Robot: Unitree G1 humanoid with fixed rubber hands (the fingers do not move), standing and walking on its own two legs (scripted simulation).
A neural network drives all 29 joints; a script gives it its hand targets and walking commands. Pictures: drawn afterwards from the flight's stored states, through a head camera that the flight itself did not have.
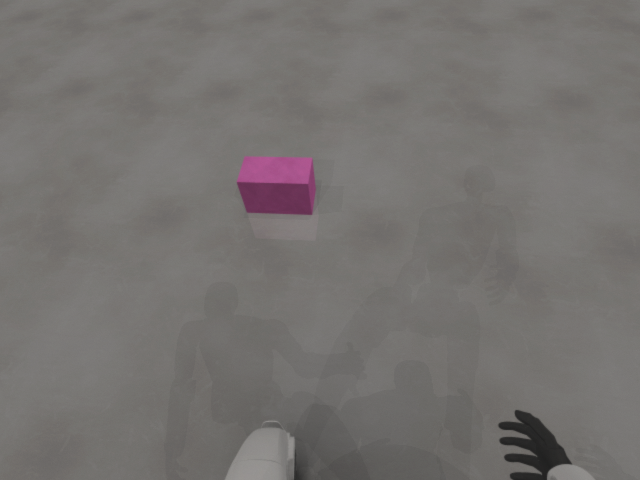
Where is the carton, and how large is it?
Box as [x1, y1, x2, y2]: [237, 156, 315, 214]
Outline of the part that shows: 244,157 237,179 237,184 247,212 311,214 315,191 311,158 251,156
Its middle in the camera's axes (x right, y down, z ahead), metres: -0.18 -0.22 +1.58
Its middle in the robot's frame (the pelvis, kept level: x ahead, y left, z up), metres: +1.18 +0.33 -0.67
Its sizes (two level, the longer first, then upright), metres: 0.276 0.144 0.181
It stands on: the floor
